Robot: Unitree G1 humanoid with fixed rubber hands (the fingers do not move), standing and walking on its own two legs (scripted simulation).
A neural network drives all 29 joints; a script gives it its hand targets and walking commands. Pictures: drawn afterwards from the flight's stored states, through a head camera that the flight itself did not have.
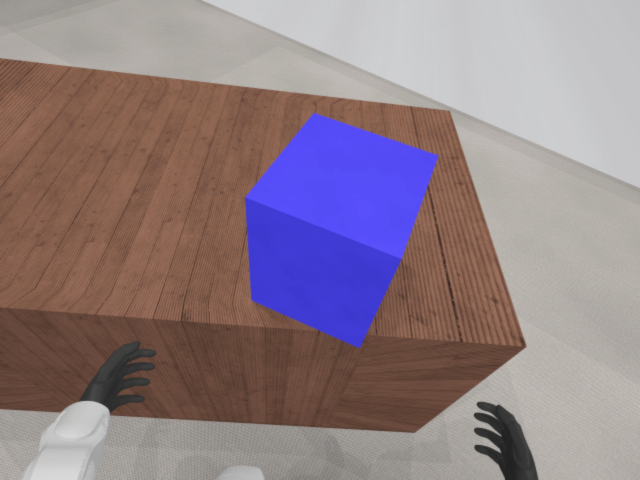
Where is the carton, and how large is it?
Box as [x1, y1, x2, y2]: [245, 113, 438, 347]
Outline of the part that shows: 313,113 245,197 251,299 359,347 401,258 438,155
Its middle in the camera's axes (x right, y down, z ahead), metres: +0.03 -0.01 +0.61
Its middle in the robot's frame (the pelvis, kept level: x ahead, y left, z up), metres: +0.45 -0.02 +0.00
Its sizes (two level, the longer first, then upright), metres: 0.210 0.200 0.250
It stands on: a pedestal, 0.64 m high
